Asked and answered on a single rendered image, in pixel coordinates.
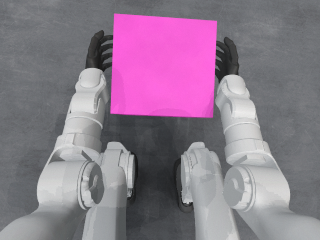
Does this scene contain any robot left forearm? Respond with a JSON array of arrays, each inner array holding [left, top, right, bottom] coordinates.
[[37, 68, 110, 201]]

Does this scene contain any left robot thigh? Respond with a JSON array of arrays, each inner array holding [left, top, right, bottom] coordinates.
[[82, 149, 135, 240]]

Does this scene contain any right robot thigh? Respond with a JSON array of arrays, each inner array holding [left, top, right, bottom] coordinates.
[[181, 147, 241, 240]]

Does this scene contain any right robot hand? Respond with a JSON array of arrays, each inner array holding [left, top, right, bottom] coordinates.
[[215, 37, 240, 84]]

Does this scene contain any robot right upper arm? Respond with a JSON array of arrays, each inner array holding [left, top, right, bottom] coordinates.
[[222, 164, 320, 240]]

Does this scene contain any robot left upper arm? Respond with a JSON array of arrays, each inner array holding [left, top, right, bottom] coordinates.
[[0, 160, 105, 240]]

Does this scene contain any robot thigh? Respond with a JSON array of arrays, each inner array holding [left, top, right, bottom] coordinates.
[[181, 147, 241, 240], [82, 149, 135, 240]]

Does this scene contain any robot right forearm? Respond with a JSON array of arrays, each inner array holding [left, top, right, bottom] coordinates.
[[215, 74, 290, 192]]

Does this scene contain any left robot hand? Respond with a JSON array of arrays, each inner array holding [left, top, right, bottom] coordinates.
[[85, 30, 114, 72]]

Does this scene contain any carton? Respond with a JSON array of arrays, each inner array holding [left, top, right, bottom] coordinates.
[[110, 13, 217, 118]]

